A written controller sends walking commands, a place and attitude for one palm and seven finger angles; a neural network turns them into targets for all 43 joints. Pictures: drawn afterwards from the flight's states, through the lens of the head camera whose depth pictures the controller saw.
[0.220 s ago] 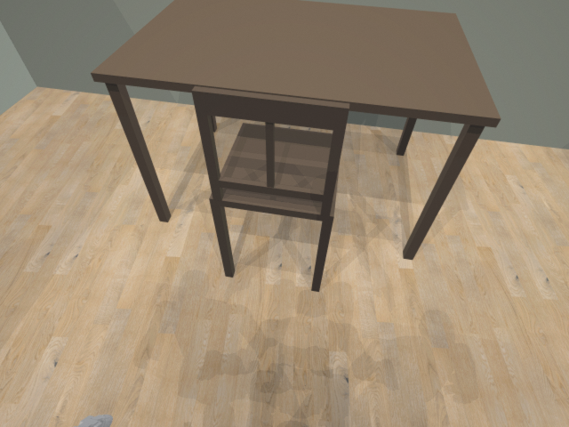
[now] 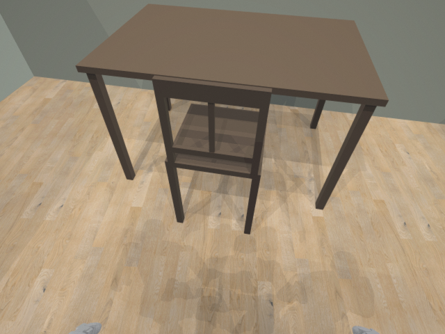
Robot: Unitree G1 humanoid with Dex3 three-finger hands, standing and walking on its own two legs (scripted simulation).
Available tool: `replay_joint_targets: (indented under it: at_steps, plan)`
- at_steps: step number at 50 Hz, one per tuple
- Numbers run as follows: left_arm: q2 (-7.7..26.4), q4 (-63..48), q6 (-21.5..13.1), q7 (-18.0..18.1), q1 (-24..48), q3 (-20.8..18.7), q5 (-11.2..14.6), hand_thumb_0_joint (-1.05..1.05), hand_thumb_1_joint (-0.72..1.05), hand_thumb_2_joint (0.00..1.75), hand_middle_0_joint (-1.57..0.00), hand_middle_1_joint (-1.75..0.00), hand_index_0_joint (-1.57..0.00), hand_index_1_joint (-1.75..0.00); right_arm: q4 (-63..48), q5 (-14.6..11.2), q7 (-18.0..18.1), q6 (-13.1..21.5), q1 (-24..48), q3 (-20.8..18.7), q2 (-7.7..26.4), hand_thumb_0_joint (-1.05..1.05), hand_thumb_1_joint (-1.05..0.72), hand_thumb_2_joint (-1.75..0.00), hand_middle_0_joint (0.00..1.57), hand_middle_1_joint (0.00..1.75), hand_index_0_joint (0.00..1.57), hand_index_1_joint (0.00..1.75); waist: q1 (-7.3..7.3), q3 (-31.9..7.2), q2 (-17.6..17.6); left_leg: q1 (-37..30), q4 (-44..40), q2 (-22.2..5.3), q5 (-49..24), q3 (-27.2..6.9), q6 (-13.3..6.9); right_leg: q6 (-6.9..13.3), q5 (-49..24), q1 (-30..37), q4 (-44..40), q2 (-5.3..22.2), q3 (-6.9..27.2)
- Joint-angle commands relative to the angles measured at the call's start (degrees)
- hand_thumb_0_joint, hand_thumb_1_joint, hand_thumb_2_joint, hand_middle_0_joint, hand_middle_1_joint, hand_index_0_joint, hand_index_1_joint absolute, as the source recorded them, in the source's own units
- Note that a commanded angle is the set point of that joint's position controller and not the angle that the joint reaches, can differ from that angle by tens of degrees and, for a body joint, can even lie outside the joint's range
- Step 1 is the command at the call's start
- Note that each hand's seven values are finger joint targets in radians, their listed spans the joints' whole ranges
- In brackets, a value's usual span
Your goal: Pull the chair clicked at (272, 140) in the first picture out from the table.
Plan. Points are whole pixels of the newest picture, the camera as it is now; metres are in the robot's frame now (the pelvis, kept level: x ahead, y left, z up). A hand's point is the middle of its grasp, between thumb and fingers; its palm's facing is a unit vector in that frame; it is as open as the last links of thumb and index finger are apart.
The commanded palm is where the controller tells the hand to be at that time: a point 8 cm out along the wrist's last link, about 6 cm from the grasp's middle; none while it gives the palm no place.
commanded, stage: stand and wait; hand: left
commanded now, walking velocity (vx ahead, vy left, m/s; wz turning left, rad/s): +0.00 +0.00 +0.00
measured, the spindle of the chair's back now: (211, 128) +0.77 +0.08 -0.11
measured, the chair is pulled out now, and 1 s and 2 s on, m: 0.00 0.00 0.00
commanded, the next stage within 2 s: look at it before walking up in 0.60 s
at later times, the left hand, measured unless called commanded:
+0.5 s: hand out of the picture +0.05 +0.23 -0.16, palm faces -0.03 -0.95 -0.32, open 7.4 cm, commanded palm none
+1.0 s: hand out of the picture +0.06 +0.22 -0.15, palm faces -0.03 -0.95 -0.32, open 7.4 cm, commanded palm none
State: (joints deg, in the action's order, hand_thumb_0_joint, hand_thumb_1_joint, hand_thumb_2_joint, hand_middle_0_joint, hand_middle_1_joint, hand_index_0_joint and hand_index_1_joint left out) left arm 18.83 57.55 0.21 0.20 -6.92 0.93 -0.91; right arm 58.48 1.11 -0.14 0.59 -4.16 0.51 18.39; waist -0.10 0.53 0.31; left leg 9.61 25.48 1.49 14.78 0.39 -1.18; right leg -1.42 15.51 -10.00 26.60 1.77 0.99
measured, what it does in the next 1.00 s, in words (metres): stands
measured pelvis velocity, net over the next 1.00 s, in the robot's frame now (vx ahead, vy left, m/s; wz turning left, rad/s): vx -0.01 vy -0.02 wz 0.00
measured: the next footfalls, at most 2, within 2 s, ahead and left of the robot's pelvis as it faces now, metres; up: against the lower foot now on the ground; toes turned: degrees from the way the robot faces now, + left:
none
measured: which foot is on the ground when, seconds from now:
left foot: down 0.00-1.00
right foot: down 0.00-1.00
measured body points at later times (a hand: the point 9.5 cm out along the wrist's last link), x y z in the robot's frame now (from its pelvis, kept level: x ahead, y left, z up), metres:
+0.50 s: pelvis -0.01 -0.01 +0.00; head +0.00 -0.01 +0.45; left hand +0.05 +0.28 -0.13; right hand +0.06 -0.31 -0.13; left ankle -0.01 +0.11 -0.74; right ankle -0.01 -0.14 -0.74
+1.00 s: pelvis -0.01 -0.02 +0.01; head -0.01 -0.02 +0.46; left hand +0.06 +0.27 -0.13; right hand +0.06 -0.31 -0.13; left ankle -0.01 +0.11 -0.74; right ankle -0.01 -0.14 -0.74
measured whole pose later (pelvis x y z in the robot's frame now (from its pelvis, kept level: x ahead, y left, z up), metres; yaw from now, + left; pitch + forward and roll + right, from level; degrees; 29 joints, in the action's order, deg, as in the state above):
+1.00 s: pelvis -0.01 -0.02 +0.01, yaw +0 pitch -1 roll +0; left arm 18.3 62.8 -0.5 0.1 -8.2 0.2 -0.8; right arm 64.7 0.9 0.0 0.6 -7.3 0.2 18.2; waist 0.3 0.8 0.1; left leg 8.2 20.6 -0.2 11.0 -0.1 0.5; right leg 0.0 11.7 -8.7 21.8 0.1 0.5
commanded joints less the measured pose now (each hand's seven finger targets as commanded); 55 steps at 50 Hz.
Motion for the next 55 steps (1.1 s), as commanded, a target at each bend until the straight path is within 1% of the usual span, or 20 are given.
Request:
replay_joint_targets:
  at_steps: [1,4,6,7,10,14,17,19,25,27,32,35,36,38,39,45,48,50,54,55]
  plan:
    - [11.44,-3.12,-1.26,0.70,1.53,-2.84,0.04,0.00,0.90,0.90,-0.20,-0.30,-0.20,-0.30,-2.75,-0.37,0.97,1.45,1.96,-2.53,11.55,0.00,-0.90,-0.90,0.20,0.30,0.20,0.30,0.05,-2.82,0.06,-0.82,-4.94,-7.20,-12.83,-5.38,-1.33,2.51,-12.22,0.88,-3.93,4.47,3.77]
    - [11.18,-2.67,-1.45,0.72,1.20,-2.89,0.07,0.00,0.90,0.90,-0.20,-0.30,-0.20,-0.30,-2.14,-0.43,0.99,1.44,1.57,-2.47,11.13,0.00,-0.90,-0.90,0.20,0.30,0.20,0.30,0.07,-3.26,0.39,-1.38,-4.86,-7.24,-13.23,-5.42,-1.23,2.53,-12.92,1.36,-4.44,4.65,3.77]
    - [11.08,-2.31,-1.50,0.73,0.98,-2.94,0.14,0.00,0.90,0.90,-0.20,-0.30,-0.20,-0.30,-1.69,-0.40,1.01,1.52,1.44,-2.46,11.14,0.00,-0.90,-0.90,0.20,0.30,0.20,0.30,0.02,-3.70,-0.38,-1.59,-5.05,-7.23,-13.17,-5.44,-1.09,2.56,-13.14,1.69,-4.74,4.79,4.07]
    - [11.22,-2.14,-1.54,0.72,1.06,-2.92,0.14,0.00,0.90,0.90,-0.20,-0.30,-0.20,-0.30,-1.57,-0.47,1.00,1.49,1.46,-2.48,11.16,0.00,-0.90,-0.90,0.20,0.30,0.20,0.30,0.11,-3.40,0.22,-1.62,-5.12,-7.23,-13.06,-5.49,-1.03,2.54,-13.22,1.55,-4.92,4.74,4.14]
    - [10.88,-1.40,-1.60,0.75,0.52,-2.92,0.21,0.00,0.90,0.90,-0.20,-0.30,-0.20,-0.30,-0.62,-0.50,1.05,1.49,0.98,-2.39,10.91,0.00,-0.90,-0.90,0.20,0.30,0.20,0.30,-0.01,-3.77,-0.46,-1.93,-5.42,-7.43,-12.83,-5.36,-0.93,2.56,-13.08,2.10,-5.40,4.87,4.16]
    - [10.81,-0.36,-1.73,0.77,0.23,-2.94,0.26,0.00,0.90,0.90,-0.20,-0.30,-0.20,-0.30,0.41,-0.61,1.04,1.34,0.39,-2.30,10.62,0.00,-0.90,-0.90,0.20,0.30,0.20,0.30,0.00,-3.12,0.35,-1.86,-5.85,-7.53,-11.79,-5.40,-0.71,2.64,-12.82,2.16,-6.22,4.94,4.37]
    - [10.97,0.24,-1.76,0.74,0.30,-2.87,0.31,0.00,0.90,0.90,-0.20,-0.30,-0.20,-0.30,1.16,-0.59,1.05,1.39,0.14,-2.31,11.09,0.00,-0.90,-0.90,0.20,0.30,0.20,0.30,0.12,-2.91,-0.42,-1.82,-6.43,-7.52,-11.08,-5.56,-0.54,2.67,-12.10,2.03,-6.68,4.99,4.61]
    - [10.97,0.67,-1.78,0.77,-0.04,-2.88,0.29,0.00,0.90,0.90,-0.20,-0.30,-0.20,-0.30,1.59,-0.65,1.03,1.33,-0.12,-2.24,10.69,0.00,-0.90,-0.90,0.20,0.30,0.20,0.30,0.01,-2.70,-0.38,-1.81,-6.52,-7.59,-10.90,-5.46,-0.52,2.72,-11.90,2.20,-6.99,5.03,4.61]
    - [10.95,1.46,-1.84,0.74,0.08,-2.86,0.33,0.00,0.90,0.90,-0.20,-0.30,-0.20,-0.30,2.41,-0.61,1.06,1.38,-0.65,-2.25,11.05,0.00,-0.90,-0.90,0.20,0.30,0.20,0.30,0.10,-2.28,0.03,-1.88,-7.09,-7.74,-10.42,-5.65,-0.35,2.67,-11.03,1.75,-7.61,4.97,4.87]
    - [11.03,1.67,-1.82,0.71,0.09,-2.82,0.33,0.00,0.90,0.90,-0.20,-0.30,-0.20,-0.30,2.53,-0.59,1.01,1.33,-0.56,-2.24,11.13,0.00,-0.90,-0.90,0.20,0.30,0.20,0.30,0.06,-1.90,-0.58,-1.77,-7.44,-7.69,-9.38,-5.65,-0.29,2.66,-9.85,1.31,-8.02,5.00,5.05]
    - [11.12,1.76,-1.82,0.67,0.40,-2.89,0.29,0.00,0.90,0.90,-0.20,-0.30,-0.20,-0.30,2.72,-0.55,1.00,1.36,-0.68,-2.25,11.20,0.00,-0.90,-0.90,0.20,0.30,0.20,0.30,0.04,-1.22,0.11,-1.54,-7.88,-7.82,-8.73,-5.67,-0.21,2.67,-8.72,0.67,-8.46,4.84,5.26]
    - [10.98,1.71,-1.77,0.66,0.58,-2.90,0.24,0.00,0.90,0.90,-0.20,-0.30,-0.20,-0.30,2.82,-0.55,1.01,1.39,-0.80,-2.24,11.10,0.00,-0.90,-0.90,0.20,0.30,0.20,0.30,0.09,-1.15,-0.53,-1.37,-8.09,-7.85,-8.48,-5.84,-0.20,2.62,-8.24,0.61,-8.50,4.68,5.29]
    - [10.99,1.74,-1.80,0.64,0.47,-2.89,0.23,0.00,0.90,0.90,-0.20,-0.30,-0.20,-0.30,2.80,-0.55,0.98,1.40,-0.73,-2.24,11.02,0.00,-0.90,-0.90,0.20,0.30,0.20,0.30,0.01,-1.08,-0.01,-1.42,-8.19,-7.86,-8.31,-5.79,-0.23,2.65,-8.12,0.46,-8.68,4.75,5.40]
    - [11.06,1.68,-1.83,0.62,0.60,-2.95,0.23,0.00,0.90,0.90,-0.20,-0.30,-0.20,-0.30,2.79,-0.56,0.99,1.50,-0.83,-2.24,11.21,0.00,-0.90,-0.90,0.20,0.30,0.20,0.30,0.05,-1.53,-0.28,-1.62,-8.24,-7.93,-8.88,-5.83,-0.21,2.62,-8.61,0.77,-8.59,4.74,5.34]
    - [11.05,1.61,-1.82,0.63,0.50,-2.98,0.21,0.00,0.90,0.90,-0.20,-0.30,-0.20,-0.30,2.72,-0.59,1.01,1.44,-1.01,-2.22,11.04,0.00,-0.90,-0.90,0.20,0.30,0.20,0.30,0.03,-1.44,0.44,-1.63,-8.22,-8.02,-8.80,-5.88,-0.24,2.59,-8.44,0.74,-8.59,4.62,5.16]
    - [10.99,1.63,-1.85,0.61,0.69,-3.00,0.21,0.00,0.90,0.90,-0.20,-0.30,-0.20,-0.30,2.77,-0.57,0.97,1.42,-0.90,-2.28,11.02,0.00,-0.90,-0.90,0.20,0.30,0.20,0.30,0.02,-1.41,-0.08,-1.64,-8.33,-7.95,-8.25,-5.82,-0.13,2.55,-7.83,0.52,-9.00,4.68,5.33]
    - [10.99,1.69,-1.89,0.58,0.86,-3.05,0.23,0.00,0.90,0.90,-0.20,-0.30,-0.20,-0.30,2.79,-0.53,1.01,1.51,-0.95,-2.22,11.23,0.00,-0.90,-0.90,0.20,0.30,0.20,0.30,0.11,-1.43,0.03,-1.78,-8.42,-8.02,-9.27,-5.93,-0.08,2.62,-8.92,0.64,-8.86,4.58,5.43]
    - [10.92,1.74,-1.83,0.60,0.50,-3.01,0.22,0.00,0.90,0.90,-0.20,-0.30,-0.20,-0.30,2.86,-0.55,1.04,1.52,-0.91,-2.22,11.15,0.00,-0.90,-0.90,0.20,0.30,0.20,0.30,0.00,-1.51,-0.64,-1.99,-8.44,-8.03,-9.43,-5.88,-0.12,2.53,-8.98,0.67,-8.83,4.58,5.26]
    - [10.98,1.94,-1.88,0.58,0.33,-3.00,0.22,0.00,0.90,0.90,-0.20,-0.30,-0.20,-0.30,2.98,-0.62,1.05,1.40,-1.25,-2.10,10.84,0.00,-0.90,-0.90,0.20,0.30,0.20,0.30,0.04,-1.58,0.33,-2.09,-8.46,-8.15,-9.41,-5.71,-0.04,2.61,-9.39,1.00,-9.07,4.66,5.25]
    - [10.92,1.96,-1.85,0.57,0.40,-2.97,0.22,0.00,0.90,0.90,-0.20,-0.30,-0.20,-0.30,2.89,-0.59,1.04,1.41,-0.95,-2.16,11.16,0.00,-0.90,-0.90,0.20,0.30,0.20,0.30,0.06,-1.26,-0.31,-1.94,-8.43,-7.96,-9.06,-5.86,-0.03,2.57,-8.84,0.60,-9.12,4.60,5.48]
